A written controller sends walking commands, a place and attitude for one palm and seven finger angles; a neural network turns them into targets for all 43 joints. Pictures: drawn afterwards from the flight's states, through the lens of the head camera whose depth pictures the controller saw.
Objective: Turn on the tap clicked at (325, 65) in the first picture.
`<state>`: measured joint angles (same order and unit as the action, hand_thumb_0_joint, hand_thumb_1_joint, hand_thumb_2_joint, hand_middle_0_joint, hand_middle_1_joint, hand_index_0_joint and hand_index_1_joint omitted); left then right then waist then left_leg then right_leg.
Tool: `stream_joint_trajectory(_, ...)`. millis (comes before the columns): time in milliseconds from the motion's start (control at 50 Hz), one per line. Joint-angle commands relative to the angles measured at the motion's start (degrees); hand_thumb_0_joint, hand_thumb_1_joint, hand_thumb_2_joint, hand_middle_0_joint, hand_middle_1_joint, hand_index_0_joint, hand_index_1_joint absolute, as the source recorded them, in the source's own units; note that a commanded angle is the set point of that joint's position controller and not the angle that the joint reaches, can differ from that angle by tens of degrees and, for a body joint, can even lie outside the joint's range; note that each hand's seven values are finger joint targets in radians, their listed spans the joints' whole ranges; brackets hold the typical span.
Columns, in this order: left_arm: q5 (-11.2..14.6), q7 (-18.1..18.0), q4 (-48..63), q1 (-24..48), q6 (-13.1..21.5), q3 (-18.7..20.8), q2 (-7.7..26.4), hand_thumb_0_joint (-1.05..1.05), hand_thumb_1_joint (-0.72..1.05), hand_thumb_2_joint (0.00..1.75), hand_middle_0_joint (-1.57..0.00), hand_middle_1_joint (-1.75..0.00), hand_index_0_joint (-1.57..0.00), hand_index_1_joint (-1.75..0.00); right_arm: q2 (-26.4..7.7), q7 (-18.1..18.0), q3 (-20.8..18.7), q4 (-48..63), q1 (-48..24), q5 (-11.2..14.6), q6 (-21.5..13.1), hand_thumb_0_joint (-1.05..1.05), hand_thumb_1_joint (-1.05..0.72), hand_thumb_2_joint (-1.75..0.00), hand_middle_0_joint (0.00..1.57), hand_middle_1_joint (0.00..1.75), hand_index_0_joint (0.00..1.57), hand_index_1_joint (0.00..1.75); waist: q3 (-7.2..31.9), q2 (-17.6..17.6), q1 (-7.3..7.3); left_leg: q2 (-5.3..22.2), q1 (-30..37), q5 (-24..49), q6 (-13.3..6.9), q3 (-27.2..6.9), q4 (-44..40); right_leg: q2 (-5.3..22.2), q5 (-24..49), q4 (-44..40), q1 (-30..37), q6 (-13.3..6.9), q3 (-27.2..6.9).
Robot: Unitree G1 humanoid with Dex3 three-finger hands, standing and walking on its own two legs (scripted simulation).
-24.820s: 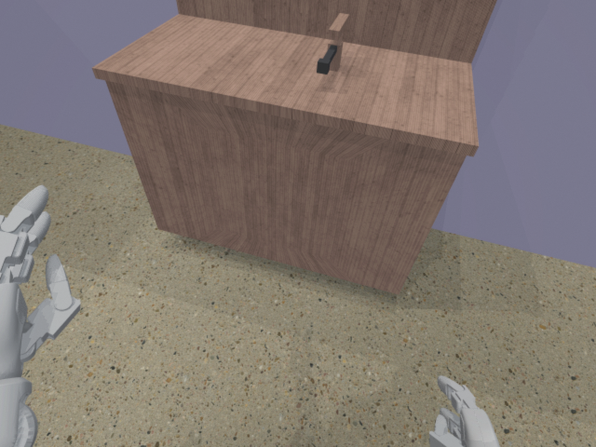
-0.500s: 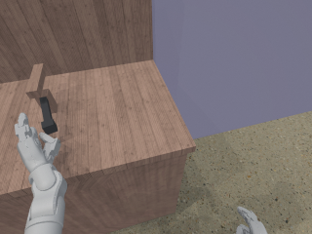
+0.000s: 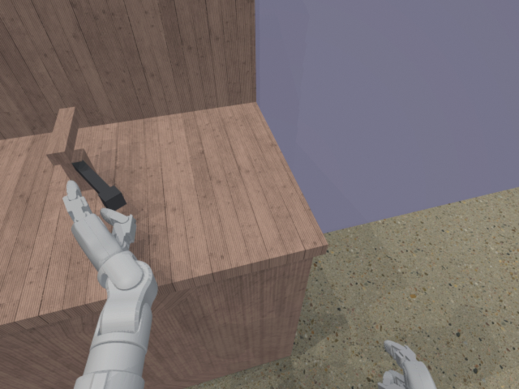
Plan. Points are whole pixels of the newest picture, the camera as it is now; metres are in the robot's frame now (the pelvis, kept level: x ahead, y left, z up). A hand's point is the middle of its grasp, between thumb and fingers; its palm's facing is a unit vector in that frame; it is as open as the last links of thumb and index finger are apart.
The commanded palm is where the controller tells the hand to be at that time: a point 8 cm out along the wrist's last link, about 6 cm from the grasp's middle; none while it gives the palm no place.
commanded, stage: push the lever round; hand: left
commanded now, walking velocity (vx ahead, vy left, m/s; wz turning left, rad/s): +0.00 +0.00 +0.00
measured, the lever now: (112, 199) +0.38 +0.27 +0.10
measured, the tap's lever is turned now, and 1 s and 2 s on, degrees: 31 65 66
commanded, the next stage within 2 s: lift the hand up off the lever in 1.26 s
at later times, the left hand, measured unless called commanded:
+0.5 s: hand (150, 208) +0.37 +0.21 +0.09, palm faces +0.79 -0.61 -0.05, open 7.6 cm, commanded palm +0.32 +0.23 +0.08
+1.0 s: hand (164, 187) +0.42 +0.20 +0.09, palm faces +0.83 -0.55 -0.11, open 7.7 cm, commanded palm +0.36 +0.22 +0.08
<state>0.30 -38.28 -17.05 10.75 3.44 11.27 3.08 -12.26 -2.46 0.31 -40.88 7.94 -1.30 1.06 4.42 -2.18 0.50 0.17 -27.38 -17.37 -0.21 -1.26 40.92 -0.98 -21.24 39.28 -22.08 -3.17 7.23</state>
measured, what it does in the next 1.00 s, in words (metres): stands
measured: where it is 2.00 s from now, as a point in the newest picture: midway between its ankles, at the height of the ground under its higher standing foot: outside the picture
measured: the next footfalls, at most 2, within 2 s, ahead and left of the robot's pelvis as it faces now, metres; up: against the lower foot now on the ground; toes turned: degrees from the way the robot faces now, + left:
none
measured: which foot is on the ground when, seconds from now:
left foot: down 0.00-1.00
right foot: down 0.00-1.00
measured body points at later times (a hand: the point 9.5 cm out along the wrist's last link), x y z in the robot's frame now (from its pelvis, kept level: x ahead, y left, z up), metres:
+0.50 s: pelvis +0.00 -0.01 +0.00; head +0.00 -0.01 +0.45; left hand +0.32 +0.23 +0.10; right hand +0.16 -0.24 -0.11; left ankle +0.04 +0.12 -0.72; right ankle -0.01 -0.08 -0.72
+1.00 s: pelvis +0.02 -0.02 +0.00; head +0.03 -0.03 +0.45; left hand +0.37 +0.22 +0.09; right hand +0.13 -0.26 -0.13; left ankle +0.04 +0.12 -0.72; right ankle -0.01 -0.08 -0.72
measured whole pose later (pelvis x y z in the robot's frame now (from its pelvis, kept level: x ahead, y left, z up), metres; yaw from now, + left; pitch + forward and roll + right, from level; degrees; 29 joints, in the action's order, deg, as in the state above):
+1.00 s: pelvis +0.02 -0.02 +0.00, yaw +0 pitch +8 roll +0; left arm -4.6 -49.8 -35.7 29.1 0.8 19.4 1.4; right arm -12.3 1.0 -1.8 -43.4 11.8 -3.8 4.7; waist 7.3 -1.9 -2.4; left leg 0.9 -30.5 -18.2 1.1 -1.6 40.7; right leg -1.8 -22.5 39.6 -25.5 -4.3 7.4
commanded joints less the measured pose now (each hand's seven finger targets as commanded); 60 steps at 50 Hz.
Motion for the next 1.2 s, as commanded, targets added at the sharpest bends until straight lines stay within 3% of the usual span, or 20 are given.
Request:
stream_joint_trajectory(0, -2.0, -1.8, 11.8, 21.2, 2.8, -0.5, 6.9, 0.0, 0.9, 0.9, -0.15, -0.15, -0.15, -0.15, -6.6, -0.5, -2.5, 7.6, -6.8, -0.2, -2.0, 0.0, -0.9, -0.9, 0.2, 0.3, 0.2, 0.3, 12.8, 1.2, -0.65, -0.4, 8.2, 8.3, -0.7, -1.8, -4.6, 1.5, 10.3, -7.5, 1.8, 1.3, -5.0)
stream_joint_trajectory(60, -2.3, -3.1, 9.5, 21.8, 2.4, 2.0, 9.0, 0.0, 0.9, 0.9, -0.15, -0.15, -0.15, -0.15, -6.8, -0.6, -2.7, 6.7, -6.9, -0.4, -1.4, 0.0, -0.9, -0.9, 0.2, 0.3, 0.2, 0.3, 11.9, 2.1, -0.64, -0.4, 7.4, 7.7, -0.8, -1.8, -4.7, 1.5, 9.7, -8.2, 2.0, 1.3, -5.3)
stream_joint_trajectory(100, -2.5, -3.5, 9.7, 23.9, 2.5, -0.9, 5.8, 0.0, 0.9, 0.9, -0.15, -0.15, -0.15, -0.15, -6.4, -0.3, -2.6, 7.2, -7.0, -0.5, -1.4, 0.0, -0.9, -0.9, 0.2, 0.3, 0.2, 0.3, 13.2, 2.6, -1.02, -0.4, 8.0, 8.9, -0.7, -1.7, -4.3, 1.7, 11.1, -7.6, 2.0, 1.4, -5.0)
stream_joint_trajectory(160, -2.8, -4.8, 8.7, 23.6, 2.4, 1.8, 7.9, 0.0, 0.9, 0.9, -0.15, -0.15, -0.15, -0.15, -6.5, -0.2, -2.9, 6.4, -6.8, -0.7, -1.1, 0.0, -0.9, -0.9, 0.2, 0.3, 0.2, 0.3, 13.6, 1.8, -0.45, -0.4, 7.6, 9.2, -0.6, -1.7, -4.2, 1.5, 11.1, -7.7, 2.6, 1.2, -5.1)
stream_joint_trajectory(180, -2.7, -4.8, 8.2, 23.9, 2.2, -0.9, 4.9, 0.0, 0.9, 0.9, -0.15, -0.15, -0.15, -0.15, -6.2, 0.1, -2.8, 7.0, -7.1, -0.7, -1.1, 0.0, -0.9, -0.9, 0.2, 0.3, 0.2, 0.3, 13.4, 2.6, -1.03, -0.4, 7.5, 9.0, -0.7, -1.4, -4.1, 1.8, 11.2, -7.8, 2.2, 1.5, -5.0)
stream_joint_trajectory(260, -3.4, -6.2, 7.2, 23.9, 2.0, 1.7, 6.8, 0.0, 0.9, 0.9, -0.15, -0.15, -0.15, -0.15, -6.4, 0.4, -3.3, 6.2, -6.7, -1.0, -0.8, 0.0, -0.9, -0.9, 0.2, 0.3, 0.2, 0.3, 14.4, 2.2, -0.23, -0.3, 7.2, 10.4, -0.6, -1.5, -3.9, 1.7, 12.5, -7.5, 3.1, 1.3, -4.9)
stream_joint_trajectory(300, -3.4, -6.6, 6.9, 27.7, 1.9, -1.8, 3.3, 0.0, 0.9, 0.9, -0.15, -0.15, -0.15, -0.15, -6.0, 0.8, -3.0, 6.3, -7.1, -0.9, -1.0, 0.0, -0.9, -0.9, 0.2, 0.3, 0.2, 0.3, 13.4, 1.1, -1.31, -0.2, 7.8, 9.4, -0.6, -1.4, -3.6, 1.8, 11.2, -7.5, 1.2, 1.3, -4.7)
stream_joint_trajectory(360, -3.7, -7.8, 4.1, 29.0, 1.7, 1.9, 6.8, 0.0, 0.9, 0.9, -0.15, -0.15, -0.15, -0.15, -6.4, 0.6, -3.2, 5.3, -6.7, -1.1, -0.9, 0.0, -0.9, -0.9, 0.2, 0.3, 0.2, 0.3, 12.1, 3.1, -1.25, -0.3, 6.0, 6.6, -0.8, -1.6, -4.1, 1.7, 8.1, -8.7, 1.3, 1.4, -5.1)
stream_joint_trajectory(440, -4.0, -8.7, 2.6, 32.6, 1.8, -1.0, 3.3, 0.0, 0.9, 0.9, -0.15, -0.15, -0.15, -0.15, -5.9, 0.9, -3.2, 5.4, -6.9, -1.3, -1.1, 0.0, -0.9, -0.9, 0.2, 0.3, 0.2, 0.3, 13.8, 3.1, -1.81, -0.4, 6.1, 6.9, -0.9, -1.2, -3.3, 2.1, 8.8, -8.4, 0.9, 1.6, -5.1)
stream_joint_trajectory(460, -4.1, -9.3, 0.8, 31.8, 1.5, 2.1, 6.1, 0.0, 0.9, 0.9, -0.15, -0.15, -0.15, -0.15, -6.2, 0.8, -3.4, 4.6, -6.5, -1.4, -0.8, 0.0, -0.9, -0.9, 0.2, 0.3, 0.2, 0.3, 13.1, 3.1, -1.35, -0.4, 5.4, 5.7, -0.8, -1.4, -3.8, 1.8, 7.3, -8.7, 0.9, 1.6, -5.0)
stream_joint_trajectory(520, -4.2, -10.0, -0.8, 36.4, 1.5, 0.6, 4.4, 0.0, 0.9, 0.9, -0.15, -0.15, -0.15, -0.15, -5.8, 1.1, -3.1, 4.6, -6.6, -1.5, -0.7, 0.0, -0.9, -0.9, 0.2, 0.3, 0.2, 0.3, 13.6, 2.7, -2.19, -0.5, 4.9, 4.5, -0.9, -1.0, -3.3, 2.3, 6.4, -8.9, 0.5, 1.8, -5.4)
stream_joint_trajectory(560, -4.5, -10.7, -4.1, 36.0, 1.0, 4.2, 7.7, 0.0, 0.9, 0.9, -0.15, -0.15, -0.15, -0.15, -6.2, 0.9, -3.2, 3.7, -6.1, -1.6, -0.3, 0.0, -0.9, -0.9, 0.2, 0.3, 0.2, 0.3, 12.1, 3.3, -1.7, -0.5, 3.2, 2.7, -0.9, -1.2, -3.8, 2.2, 4.2, -9.7, 0.5, 1.8, -5.7)
stream_joint_trajectory(600, -4.7, -11.2, -5.1, 38.8, 0.9, 2.4, 5.5, 0.0, 0.9, 0.9, -0.15, -0.15, -0.15, -0.15, -5.9, 1.2, -3.1, 4.1, -6.1, -1.7, -0.2, 0.0, -0.9, -0.9, 0.2, 0.3, 0.2, 0.3, 13.0, 3.6, -2.46, -0.4, 3.4, 3.2, -1.0, -0.9, -3.4, 2.5, 4.7, -9.4, 0.2, 2.0, -5.5)
stream_joint_trajectory(660, -5.5, -12.5, -8.2, 38.6, 0.3, 6.9, 8.8, 0.0, 0.9, 0.9, -0.15, -0.15, -0.15, -0.15, -6.3, 1.4, -3.4, 3.1, -4.8, -2.4, 0.1, 0.0, -0.9, -0.9, 0.2, 0.3, 0.2, 0.3, 14.4, 3.1, -1.6, -0.5, 3.0, 5.5, -1.0, -1.0, -2.9, 2.2, 7.9, -8.9, 1.0, 2.0, -5.4)
stream_joint_trajectory(700, -5.4, -12.7, -8.2, 39.0, -0.1, 6.1, 7.1, 0.0, 0.9, 0.9, -0.15, -0.15, -0.15, -0.15, -5.9, 2.0, -3.4, 4.1, -3.9, -2.4, 0.5, 0.0, -0.9, -0.9, 0.2, 0.3, 0.2, 0.3, 17.5, 3.7, -1.75, -0.6, 3.2, 8.9, -1.0, -0.5, -2.0, 2.8, 13.7, -7.3, 2.7, 2.3, -5.2)
stream_joint_trajectory(840, -6.2, -12.6, -9.2, 37.9, -1.2, 8.0, 8.0, 0.0, 0.9, 0.9, -0.15, -0.15, -0.15, -0.15, -6.4, 2.8, -3.8, 4.7, -1.3, -2.6, 1.4, 0.0, -0.9, -0.9, 0.2, 0.3, 0.2, 0.3, 18.5, 6.2, -2.12, -0.5, 2.3, 13.4, -1.1, 0.2, -1.3, 3.5, 25.3, -5.9, 5.1, 3.5, -5.4)
stream_joint_trajectory(860, -6.2, -12.5, -10.1, 35.9, -1.3, 10.6, 10.5, 0.0, 0.9, 0.9, -0.15, -0.15, -0.15, -0.15, -6.8, 2.5, -4.1, 4.2, -0.9, -2.6, 1.6, 0.0, -0.9, -0.9, 0.2, 0.3, 0.2, 0.3, 17.8, 6.9, -1.39, -0.6, 1.8, 13.1, -1.1, 0.0, -1.8, 3.1, 24.4, -6.2, 5.4, 3.3, -5.3)
stream_joint_trajectory(920, -6.1, -11.7, -7.9, 39.0, -0.7, 6.8, 7.1, 0.0, 0.9, 0.9, -0.15, -0.15, -0.15, -0.15, -6.5, 2.8, -4.1, 4.6, -0.5, -2.3, 1.6, 0.0, -0.9, -0.9, 0.2, 0.3, 0.2, 0.3, 17.6, 6.0, -2.73, -0.5, 3.3, 14.1, -1.2, 0.4, -1.6, 3.2, 26.1, -6.0, 4.8, 3.5, -5.2)
stream_joint_trajectory(960, -6.1, -11.5, -8.8, 37.0, -0.4, 8.7, 8.9, 0.0, 0.9, 0.9, -0.15, -0.15, -0.15, -0.15, -6.8, 2.7, -4.4, 3.9, -0.3, -2.5, 1.5, 0.0, -0.9, -0.9, 0.2, 0.3, 0.2, 0.3, 16.7, 5.2, -2.29, -0.5, 3.1, 13.2, -1.3, 0.2, -1.7, 2.7, 24.0, -6.5, 4.2, 3.3, -5.1)
stream_joint_trajectory(1180, -6.9, -11.3, -5.7, 43.9, 2.9, 4.1, 5.9, 0.0, 0.9, 0.9, -0.15, -0.15, -0.15, -0.15, -6.6, 3.2, -4.7, 3.2, 0.4, -2.8, 0.3, 0.0, -0.9, -0.9, 0.2, 0.3, 0.2, 0.3, 20.8, 1.0, -4.03, -0.6, 6.3, 15.7, -1.3, -0.1, -0.1, 2.1, 23.3, -4.4, 1.7, 2.5, -4.4)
